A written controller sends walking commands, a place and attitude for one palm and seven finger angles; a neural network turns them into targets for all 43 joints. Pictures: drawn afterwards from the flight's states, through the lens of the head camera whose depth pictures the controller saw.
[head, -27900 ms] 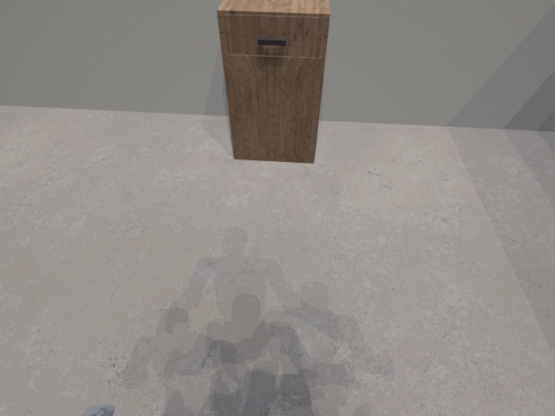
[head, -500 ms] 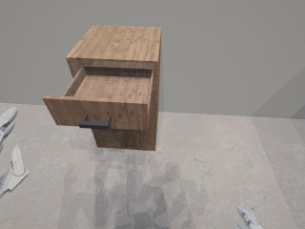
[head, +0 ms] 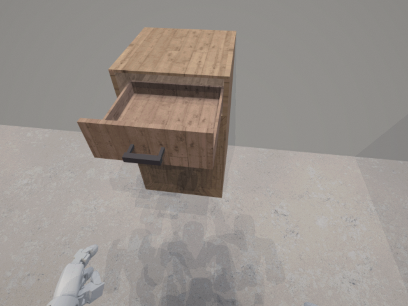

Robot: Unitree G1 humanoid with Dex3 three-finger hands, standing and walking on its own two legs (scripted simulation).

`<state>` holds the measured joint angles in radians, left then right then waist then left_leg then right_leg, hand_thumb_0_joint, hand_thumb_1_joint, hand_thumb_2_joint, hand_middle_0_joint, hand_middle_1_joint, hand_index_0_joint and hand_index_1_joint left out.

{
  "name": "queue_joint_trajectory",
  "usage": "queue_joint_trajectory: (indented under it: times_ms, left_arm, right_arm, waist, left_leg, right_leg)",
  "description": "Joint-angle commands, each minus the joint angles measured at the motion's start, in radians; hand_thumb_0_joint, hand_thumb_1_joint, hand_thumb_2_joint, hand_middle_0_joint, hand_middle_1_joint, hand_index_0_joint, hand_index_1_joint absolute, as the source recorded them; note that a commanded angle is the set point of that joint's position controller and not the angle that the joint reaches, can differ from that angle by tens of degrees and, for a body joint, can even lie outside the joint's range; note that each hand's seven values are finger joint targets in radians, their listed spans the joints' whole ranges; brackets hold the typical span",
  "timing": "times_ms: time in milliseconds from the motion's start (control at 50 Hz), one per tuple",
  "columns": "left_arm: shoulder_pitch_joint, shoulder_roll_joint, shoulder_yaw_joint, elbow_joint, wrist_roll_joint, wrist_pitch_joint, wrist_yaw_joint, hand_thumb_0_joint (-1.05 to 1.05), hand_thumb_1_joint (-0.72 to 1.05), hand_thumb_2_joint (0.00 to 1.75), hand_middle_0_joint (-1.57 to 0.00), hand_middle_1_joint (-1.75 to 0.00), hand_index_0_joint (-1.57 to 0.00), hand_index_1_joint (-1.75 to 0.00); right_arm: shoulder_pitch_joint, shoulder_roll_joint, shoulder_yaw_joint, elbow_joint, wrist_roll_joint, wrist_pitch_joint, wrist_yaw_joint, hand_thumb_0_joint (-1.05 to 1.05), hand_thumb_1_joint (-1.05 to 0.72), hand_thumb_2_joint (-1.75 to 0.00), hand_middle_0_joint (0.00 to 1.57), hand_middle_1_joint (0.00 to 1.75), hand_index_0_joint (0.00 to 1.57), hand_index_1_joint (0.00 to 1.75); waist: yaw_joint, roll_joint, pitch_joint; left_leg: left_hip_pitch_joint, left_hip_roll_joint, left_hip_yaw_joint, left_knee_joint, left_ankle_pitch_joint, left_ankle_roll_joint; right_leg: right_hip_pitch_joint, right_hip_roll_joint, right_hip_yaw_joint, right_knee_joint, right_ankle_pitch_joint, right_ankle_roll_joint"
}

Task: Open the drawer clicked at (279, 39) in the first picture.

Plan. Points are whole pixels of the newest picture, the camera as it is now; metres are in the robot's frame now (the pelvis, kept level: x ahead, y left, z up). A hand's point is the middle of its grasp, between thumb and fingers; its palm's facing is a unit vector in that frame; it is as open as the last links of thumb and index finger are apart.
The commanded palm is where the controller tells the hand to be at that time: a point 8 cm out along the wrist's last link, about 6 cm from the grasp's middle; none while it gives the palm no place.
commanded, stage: let the arm hang, fingers relaxed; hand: left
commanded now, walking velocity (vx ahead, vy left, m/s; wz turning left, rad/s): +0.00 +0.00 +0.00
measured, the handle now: (144, 153) +0.55 +0.22 -0.07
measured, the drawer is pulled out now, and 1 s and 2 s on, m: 0.30 0.30 0.30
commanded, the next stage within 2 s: look to check the result in 0.92 s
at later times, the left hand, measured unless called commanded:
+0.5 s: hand out of the picture -0.03 +0.17 -0.15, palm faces +0.01 -0.98 -0.22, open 7.3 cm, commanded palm none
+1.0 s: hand out of the picture +0.01 +0.15 -0.16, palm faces +0.02 -0.98 -0.18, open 7.4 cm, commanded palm none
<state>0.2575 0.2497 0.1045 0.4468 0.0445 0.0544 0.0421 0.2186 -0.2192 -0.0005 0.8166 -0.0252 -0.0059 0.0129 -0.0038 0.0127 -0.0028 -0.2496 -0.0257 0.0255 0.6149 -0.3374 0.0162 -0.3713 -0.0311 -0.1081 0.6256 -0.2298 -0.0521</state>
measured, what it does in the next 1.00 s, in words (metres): stands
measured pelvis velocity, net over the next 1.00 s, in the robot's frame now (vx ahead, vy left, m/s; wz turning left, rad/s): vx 0.02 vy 0.00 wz -0.03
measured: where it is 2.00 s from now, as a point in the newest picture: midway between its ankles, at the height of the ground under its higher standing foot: outside the picture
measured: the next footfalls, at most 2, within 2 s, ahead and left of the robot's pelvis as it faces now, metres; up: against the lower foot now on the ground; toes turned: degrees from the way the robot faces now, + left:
none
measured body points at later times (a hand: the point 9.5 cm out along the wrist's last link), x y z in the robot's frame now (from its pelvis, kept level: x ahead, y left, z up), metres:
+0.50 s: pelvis +0.01 +0.00 +0.02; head +0.03 -0.02 +0.46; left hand -0.03 +0.22 -0.14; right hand -0.06 -0.20 -0.15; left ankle +0.00 +0.11 -0.72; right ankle +0.07 -0.09 -0.72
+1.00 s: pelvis +0.02 +0.00 +0.02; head +0.04 -0.01 +0.47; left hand +0.01 +0.20 -0.14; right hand -0.03 -0.20 -0.15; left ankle +0.00 +0.11 -0.72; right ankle +0.07 -0.09 -0.72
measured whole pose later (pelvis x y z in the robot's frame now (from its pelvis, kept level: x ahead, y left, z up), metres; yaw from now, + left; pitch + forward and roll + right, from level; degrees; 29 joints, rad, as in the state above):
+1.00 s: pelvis +0.02 +0.00 +0.02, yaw -2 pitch -2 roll +0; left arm 0.30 0.10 0.02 1.12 0.02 0.00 0.04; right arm 0.38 -0.09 0.00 1.11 -0.01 0.00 -0.05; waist 0.00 0.02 0.06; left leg -0.12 0.01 0.05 0.43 -0.28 0.00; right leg -0.24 0.02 -0.09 0.41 -0.15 -0.06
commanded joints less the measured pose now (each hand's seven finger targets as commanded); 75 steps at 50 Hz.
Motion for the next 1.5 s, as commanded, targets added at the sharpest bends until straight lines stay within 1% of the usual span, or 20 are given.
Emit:
queue_joint_trajectory:
  times_ms: [0, 60, 80, 100, 120, 160, 180, 240, 280, 320, 420, 460, 640, 780, 880, 1120, 1200, 1380, 1440, 1480]
  left_arm:
    - [0.050, 0.064, -0.041, 0.170, -0.013, -0.032, -0.014, 0.00, 0.90, 0.90, -0.20, -0.30, -0.20, -0.30]
    - [0.054, 0.072, -0.057, 0.337, -0.020, -0.048, -0.017, 0.00, 0.90, 0.90, -0.20, -0.30, -0.20, -0.30]
    - [0.047, 0.074, -0.061, 0.380, -0.022, -0.049, -0.016, 0.00, 0.90, 0.90, -0.20, -0.30, -0.20, -0.30]
    - [0.064, 0.038, -0.047, 0.406, -0.019, -0.051, -0.014, 0.00, 0.90, 0.90, -0.20, -0.30, -0.20, -0.30]
    - [0.067, 0.031, -0.048, 0.436, -0.021, -0.052, -0.012, 0.00, 0.90, 0.90, -0.20, -0.30, -0.20, -0.30]
    - [0.079, 0.032, -0.058, 0.489, -0.025, -0.054, -0.014, 0.00, 0.90, 0.90, -0.20, -0.30, -0.20, -0.30]
    - [0.081, 0.032, -0.061, 0.511, -0.026, -0.056, -0.013, 0.00, 0.90, 0.90, -0.20, -0.30, -0.20, -0.30]
    - [0.084, 0.018, -0.071, 0.567, -0.030, -0.056, -0.012, 0.00, 0.90, 0.90, -0.20, -0.30, -0.20, -0.30]
    - [0.099, 0.006, -0.075, 0.600, -0.033, -0.056, -0.008, 0.00, 0.90, 0.90, -0.20, -0.30, -0.20, -0.30]
    - [0.110, -0.002, -0.081, 0.626, -0.034, -0.055, -0.006, 0.00, 0.90, 0.90, -0.20, -0.30, -0.20, -0.30]
    - [0.125, -0.018, -0.084, 0.658, -0.034, -0.049, -0.001, 0.00, 0.90, 0.90, -0.20, -0.30, -0.20, -0.30]
    - [0.131, -0.024, -0.081, 0.661, -0.033, -0.051, 0.001, 0.00, 0.90, 0.90, -0.20, -0.30, -0.20, -0.30]
    - [0.125, -0.050, -0.071, 0.653, -0.030, -0.054, 0.005, 0.00, 0.90, 0.90, -0.20, -0.30, -0.20, -0.30]
    - [0.127, -0.060, -0.070, 0.652, -0.031, -0.059, 0.005, 0.00, 0.90, 0.90, -0.20, -0.30, -0.20, -0.30]
    - [0.124, -0.061, -0.071, 0.654, -0.031, -0.060, 0.004, 0.00, 0.90, 0.90, -0.20, -0.30, -0.20, -0.30]
    - [0.117, -0.057, -0.072, 0.667, -0.034, -0.064, 0.002, 0.00, 0.90, 0.90, -0.20, -0.30, -0.20, -0.30]
    - [0.115, -0.059, -0.073, 0.672, -0.033, -0.062, 0.003, 0.00, 0.90, 0.90, -0.20, -0.30, -0.20, -0.30]
    - [0.117, -0.060, -0.073, 0.673, -0.033, -0.065, 0.004, 0.00, 0.90, 0.90, -0.20, -0.30, -0.20, -0.30]
    - [0.116, -0.056, -0.073, 0.674, -0.033, -0.064, 0.003, 0.00, 0.90, 0.90, -0.20, -0.30, -0.20, -0.30]
    - [0.117, -0.059, -0.072, 0.674, -0.033, -0.066, 0.004, 0.00, 0.90, 0.90, -0.20, -0.30, -0.20, -0.30]
  right_arm:
    - [0.009, -0.097, -0.016, -0.028, -0.002, -0.014, -0.022, 0.00, -0.90, -0.90, 0.20, 0.30, 0.20, 0.30]
    - [0.071, -0.058, -0.005, 0.053, 0.010, -0.007, -0.027, 0.00, -0.90, -0.90, 0.20, 0.30, 0.20, 0.30]
    - [0.088, -0.053, -0.005, 0.075, 0.013, -0.003, -0.030, 0.00, -0.90, -0.90, 0.20, 0.30, 0.20, 0.30]
    - [0.110, -0.036, -0.010, 0.093, 0.006, -0.001, -0.034, 0.00, -0.90, -0.90, 0.20, 0.30, 0.20, 0.30]
    - [0.134, -0.022, -0.010, 0.113, 0.004, 0.000, -0.036, 0.00, -0.90, -0.90, 0.20, 0.30, 0.20, 0.30]
    - [0.169, -0.011, -0.009, 0.142, 0.008, 0.002, -0.037, 0.00, -0.90, -0.90, 0.20, 0.30, 0.20, 0.30]
    - [0.188, -0.010, -0.011, 0.155, 0.011, 0.004, -0.039, 0.00, -0.90, -0.90, 0.20, 0.30, 0.20, 0.30]
    - [0.238, 0.000, -0.007, 0.201, 0.014, 0.006, -0.043, 0.00, -0.90, -0.90, 0.20, 0.30, 0.20, 0.30]
    - [0.260, 0.006, -0.005, 0.223, 0.016, 0.004, -0.047, 0.00, -0.90, -0.90, 0.20, 0.30, 0.20, 0.30]
    - [0.276, 0.014, -0.001, 0.243, 0.016, 0.004, -0.050, 0.00, -0.90, -0.90, 0.20, 0.30, 0.20, 0.30]
    - [0.296, 0.032, 0.002, 0.273, 0.015, 0.008, -0.053, 0.00, -0.90, -0.90, 0.20, 0.30, 0.20, 0.30]
    - [0.307, 0.040, 0.002, 0.279, 0.016, 0.007, -0.052, 0.00, -0.90, -0.90, 0.20, 0.30, 0.20, 0.30]
    - [0.310, 0.078, -0.003, 0.286, 0.011, 0.008, -0.054, 0.00, -0.90, -0.90, 0.20, 0.30, 0.20, 0.30]
    - [0.303, 0.083, -0.005, 0.283, 0.014, 0.003, -0.057, 0.00, -0.90, -0.90, 0.20, 0.30, 0.20, 0.30]
    - [0.295, 0.077, -0.006, 0.283, 0.015, 0.004, -0.058, 0.00, -0.90, -0.90, 0.20, 0.30, 0.20, 0.30]
    - [0.278, 0.067, -0.004, 0.295, 0.016, -0.001, -0.062, 0.00, -0.90, -0.90, 0.20, 0.30, 0.20, 0.30]
    - [0.266, 0.066, -0.004, 0.296, 0.015, 0.001, -0.062, 0.00, -0.90, -0.90, 0.20, 0.30, 0.20, 0.30]
    - [0.258, 0.062, -0.006, 0.298, 0.017, 0.001, -0.062, 0.00, -0.90, -0.90, 0.20, 0.30, 0.20, 0.30]
    - [0.253, 0.064, -0.005, 0.304, 0.016, 0.000, -0.063, 0.00, -0.90, -0.90, 0.20, 0.30, 0.20, 0.30]
    - [0.253, 0.063, -0.005, 0.301, 0.018, 0.000, -0.063, 0.00, -0.90, -0.90, 0.20, 0.30, 0.20, 0.30]
  waist:
    - [0.038, 0.019, 0.018]
    - [0.022, 0.074, -0.005]
    - [0.018, 0.068, 0.028]
    - [0.016, 0.103, 0.024]
    - [0.016, 0.137, 0.023]
    - [0.014, 0.105, 0.025]
    - [0.011, 0.053, 0.024]
    - [0.003, 0.015, 0.054]
    - [0.003, 0.023, 0.070]
    - [0.005, -0.008, 0.082]
    - [0.006, 0.000, 0.140]
    - [0.005, -0.044, 0.129]
    - [0.001, -0.004, 0.153]
    - [-0.001, 0.007, 0.125]
    - [-0.002, -0.004, 0.138]
    - [-0.002, 0.006, 0.098]
    - [-0.001, 0.008, 0.125]
    - [0.000, -0.012, 0.117]
    - [0.001, 0.009, 0.111]
    - [0.000, -0.012, 0.116]
  left_leg:
    - [-0.106, 0.142, -0.151, -0.221, 0.301, 0.047]
    - [-0.045, 0.090, -0.078, -0.227, 0.084, 0.020]
    - [-0.035, 0.093, -0.082, -0.240, 0.067, 0.023]
    - [-0.032, 0.101, -0.079, -0.252, 0.040, 0.027]
    - [-0.040, 0.103, -0.077, -0.262, 0.024, 0.030]
    - [-0.036, 0.102, -0.070, -0.265, 0.011, 0.031]
    - [-0.015, 0.105, -0.070, -0.257, 0.030, 0.032]
    - [-0.012, 0.109, -0.069, -0.266, 0.036, 0.033]
    - [0.004, 0.120, -0.073, -0.275, 0.074, 0.035]
    - [-0.011, 0.121, -0.075, -0.282, 0.071, 0.037]
    - [-0.034, 0.120, -0.075, -0.297, 0.017, 0.039]
    - [-0.029, 0.112, -0.067, -0.287, 0.024, 0.039]
    - [-0.033, 0.103, -0.054, -0.275, 0.022, 0.036]
    - [0.004, 0.109, -0.049, -0.271, 0.083, 0.034]
    - [0.013, 0.112, -0.053, -0.276, 0.089, 0.033]
    - [0.037, 0.118, -0.051, -0.285, 0.150, 0.028]
    - [0.038, 0.120, -0.053, -0.289, 0.148, 0.027]
    - [0.056, 0.119, -0.050, -0.292, 0.152, 0.025]
    - [0.052, 0.119, -0.047, -0.294, 0.158, 0.025]
    - [0.058, 0.121, -0.049, -0.293, 0.165, 0.025]
  right_leg:
    - [0.227, -0.038, 0.154, -0.150, 0.136, -0.001]
    - [0.241, -0.075, 0.211, -0.255, 0.047, -0.026]
    - [0.216, -0.068, 0.204, -0.276, 0.021, -0.029]
    - [0.216, -0.066, 0.198, -0.290, -0.001, -0.028]
    - [0.228, -0.064, 0.194, -0.295, -0.008, -0.027]
    - [0.231, -0.066, 0.193, -0.310, -0.020, -0.025]
    - [0.226, -0.067, 0.186, -0.319, -0.012, -0.026]
    - [0.214, -0.074, 0.186, -0.331, -0.033, -0.026]
    - [0.199, -0.067, 0.175, -0.319, 0.000, -0.028]
    - [0.212, -0.069, 0.170, -0.316, 0.003, -0.025]
    - [0.171, -0.063, 0.174, -0.323, -0.070, -0.021]
    - [0.177, -0.068, 0.180, -0.328, -0.078, -0.021]
    - [0.142, -0.066, 0.184, -0.332, -0.093, -0.020]
    - [0.162, -0.066, 0.177, -0.321, -0.012, -0.021]
    - [0.153, -0.063, 0.175, -0.321, -0.005, -0.022]
    - [0.215, -0.069, 0.160, -0.299, 0.095, -0.021]
    - [0.194, -0.067, 0.157, -0.300, 0.086, -0.021]
    - [0.193, -0.065, 0.158, -0.303, 0.090, -0.019]
    - [0.211, -0.068, 0.158, -0.300, 0.107, -0.018]
    - [0.200, -0.065, 0.156, -0.299, 0.114, -0.019]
